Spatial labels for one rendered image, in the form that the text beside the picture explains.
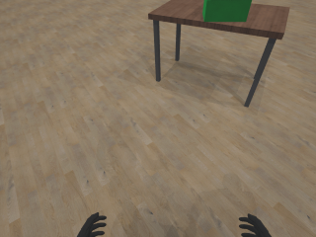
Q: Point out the table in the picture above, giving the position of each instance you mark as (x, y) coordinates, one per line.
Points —
(266, 21)

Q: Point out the carton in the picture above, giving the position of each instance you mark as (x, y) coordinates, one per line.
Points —
(226, 10)

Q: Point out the right robot hand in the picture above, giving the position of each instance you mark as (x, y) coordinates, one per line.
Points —
(259, 228)

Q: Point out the left robot hand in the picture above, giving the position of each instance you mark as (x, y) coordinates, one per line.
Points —
(89, 226)

